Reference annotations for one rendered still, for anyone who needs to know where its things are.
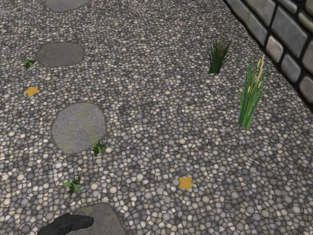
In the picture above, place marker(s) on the left robot hand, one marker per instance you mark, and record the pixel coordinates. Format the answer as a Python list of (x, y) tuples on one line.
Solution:
[(65, 223)]

